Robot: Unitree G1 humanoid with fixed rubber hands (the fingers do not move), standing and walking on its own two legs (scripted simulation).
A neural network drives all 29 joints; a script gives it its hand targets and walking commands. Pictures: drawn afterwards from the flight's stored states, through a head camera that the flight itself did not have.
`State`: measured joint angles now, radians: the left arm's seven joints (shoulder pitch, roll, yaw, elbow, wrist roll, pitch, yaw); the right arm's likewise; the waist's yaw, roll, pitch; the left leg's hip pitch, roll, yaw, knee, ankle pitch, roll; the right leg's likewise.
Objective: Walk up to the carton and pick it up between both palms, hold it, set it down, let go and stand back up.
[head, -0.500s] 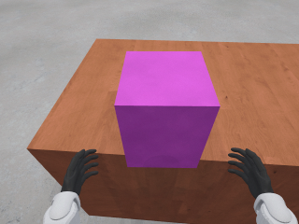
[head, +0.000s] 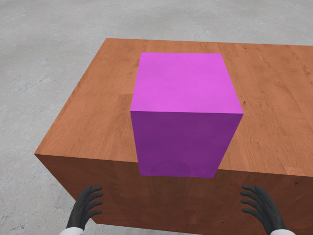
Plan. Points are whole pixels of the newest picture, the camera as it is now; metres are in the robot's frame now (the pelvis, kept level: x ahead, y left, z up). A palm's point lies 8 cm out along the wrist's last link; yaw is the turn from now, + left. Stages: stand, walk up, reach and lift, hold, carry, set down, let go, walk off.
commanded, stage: set down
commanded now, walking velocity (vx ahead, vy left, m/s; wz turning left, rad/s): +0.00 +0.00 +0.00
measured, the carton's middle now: (178, 117) +0.40 -0.03 +0.11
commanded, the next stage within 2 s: let go in 0.62 s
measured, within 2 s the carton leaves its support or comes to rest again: neither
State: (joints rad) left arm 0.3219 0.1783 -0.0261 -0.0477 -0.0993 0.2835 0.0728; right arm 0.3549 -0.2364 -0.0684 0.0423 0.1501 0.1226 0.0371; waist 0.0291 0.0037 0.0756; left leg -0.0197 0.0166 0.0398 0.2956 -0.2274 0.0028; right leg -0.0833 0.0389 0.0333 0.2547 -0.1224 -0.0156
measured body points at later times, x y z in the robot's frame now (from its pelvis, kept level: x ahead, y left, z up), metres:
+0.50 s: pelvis +0.00 +0.00 +0.00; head +0.00 +0.00 +0.45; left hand +0.16 +0.23 -0.08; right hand +0.17 -0.22 -0.08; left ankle -0.04 +0.11 -0.75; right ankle +0.01 -0.11 -0.75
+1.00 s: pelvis -0.01 -0.01 -0.01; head +0.00 +0.00 +0.44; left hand +0.16 +0.22 -0.09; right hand +0.16 -0.24 -0.09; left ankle -0.04 +0.11 -0.75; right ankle +0.01 -0.11 -0.75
